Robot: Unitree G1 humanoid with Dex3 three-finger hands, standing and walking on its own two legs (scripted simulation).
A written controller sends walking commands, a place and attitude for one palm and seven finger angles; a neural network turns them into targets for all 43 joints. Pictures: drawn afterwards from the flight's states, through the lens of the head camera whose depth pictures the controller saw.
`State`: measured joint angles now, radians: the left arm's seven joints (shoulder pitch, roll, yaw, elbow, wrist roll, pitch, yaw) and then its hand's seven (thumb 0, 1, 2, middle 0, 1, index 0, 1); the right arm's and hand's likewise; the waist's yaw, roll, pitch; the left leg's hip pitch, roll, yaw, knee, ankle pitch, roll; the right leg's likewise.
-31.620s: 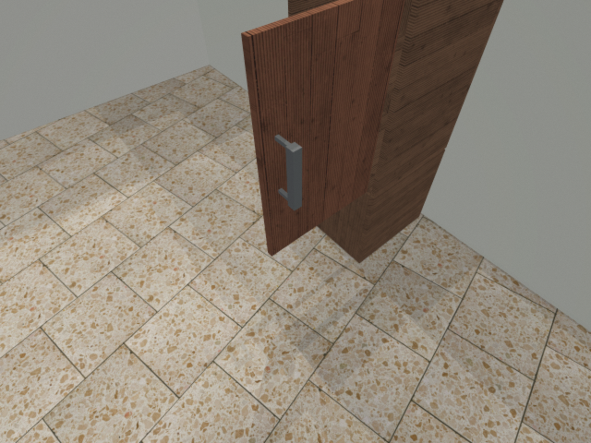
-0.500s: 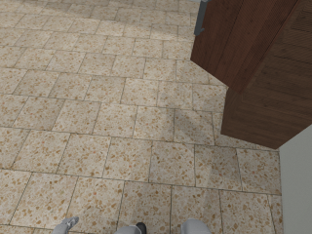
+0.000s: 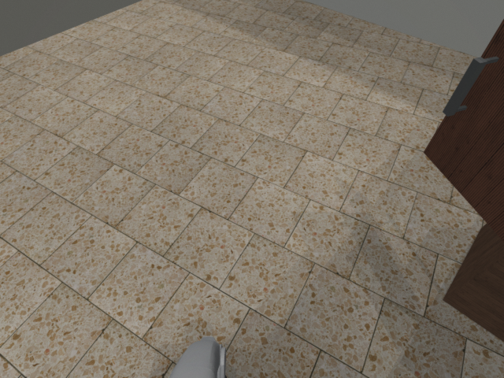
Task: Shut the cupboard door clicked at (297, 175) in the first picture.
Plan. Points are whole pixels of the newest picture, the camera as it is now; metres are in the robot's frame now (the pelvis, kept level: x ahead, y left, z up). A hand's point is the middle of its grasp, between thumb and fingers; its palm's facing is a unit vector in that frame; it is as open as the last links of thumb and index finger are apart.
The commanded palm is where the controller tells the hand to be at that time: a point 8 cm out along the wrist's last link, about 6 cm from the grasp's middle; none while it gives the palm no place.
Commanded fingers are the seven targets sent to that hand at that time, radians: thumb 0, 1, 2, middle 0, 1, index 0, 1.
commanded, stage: walk to a spot facing it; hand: left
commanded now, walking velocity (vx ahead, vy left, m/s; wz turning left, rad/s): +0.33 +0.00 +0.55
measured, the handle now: (469, 87) +0.85 -0.55 -0.05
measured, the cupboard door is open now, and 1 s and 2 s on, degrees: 59 59 59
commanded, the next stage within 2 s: turn to face it in 0.84 s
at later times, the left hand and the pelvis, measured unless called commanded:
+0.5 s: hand (134, 308) +0.25 +0.26 -0.16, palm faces +0.17 -0.97 -0.17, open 7.4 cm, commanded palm none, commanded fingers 0.00 0.90 0.90 -0.20 -0.30 -0.20 -0.30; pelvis +0.18 +0.06 +0.00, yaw +9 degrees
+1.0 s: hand (156, 260) +0.36 +0.25 -0.17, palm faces +0.36 -0.91 -0.22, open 7.2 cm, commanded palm none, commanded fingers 0.00 0.90 0.90 -0.20 -0.30 -0.20 -0.30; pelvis +0.38 +0.05 +0.00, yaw +20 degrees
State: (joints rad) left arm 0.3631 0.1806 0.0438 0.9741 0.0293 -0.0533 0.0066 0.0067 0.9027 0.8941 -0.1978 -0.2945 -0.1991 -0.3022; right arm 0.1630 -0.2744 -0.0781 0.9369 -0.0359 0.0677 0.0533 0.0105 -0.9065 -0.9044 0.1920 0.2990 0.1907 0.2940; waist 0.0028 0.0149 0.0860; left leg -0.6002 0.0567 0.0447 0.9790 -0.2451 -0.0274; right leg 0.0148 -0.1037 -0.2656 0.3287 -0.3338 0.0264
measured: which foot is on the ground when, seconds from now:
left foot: up 0.00-0.14, down 0.16-0.68, up 0.70-1.00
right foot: down 0.00-0.14, up 0.16-0.66, down 0.68-1.00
